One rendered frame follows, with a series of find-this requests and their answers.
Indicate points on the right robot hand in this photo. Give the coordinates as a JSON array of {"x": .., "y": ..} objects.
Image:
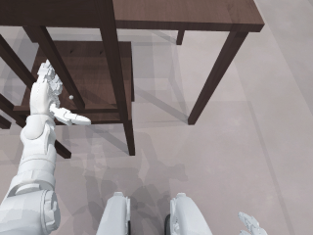
[{"x": 251, "y": 224}]

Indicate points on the left robot forearm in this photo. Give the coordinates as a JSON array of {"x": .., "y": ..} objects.
[{"x": 38, "y": 162}]

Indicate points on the chair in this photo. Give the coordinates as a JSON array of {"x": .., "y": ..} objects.
[{"x": 98, "y": 74}]

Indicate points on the table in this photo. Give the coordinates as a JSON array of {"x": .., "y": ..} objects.
[{"x": 239, "y": 17}]

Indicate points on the left robot hand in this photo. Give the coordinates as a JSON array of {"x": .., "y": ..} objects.
[{"x": 45, "y": 91}]

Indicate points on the right robot shin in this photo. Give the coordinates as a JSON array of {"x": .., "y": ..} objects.
[{"x": 174, "y": 228}]

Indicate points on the left robot thigh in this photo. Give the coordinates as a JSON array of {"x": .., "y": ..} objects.
[{"x": 115, "y": 216}]

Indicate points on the robot left upper arm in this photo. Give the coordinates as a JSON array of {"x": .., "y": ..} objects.
[{"x": 34, "y": 213}]

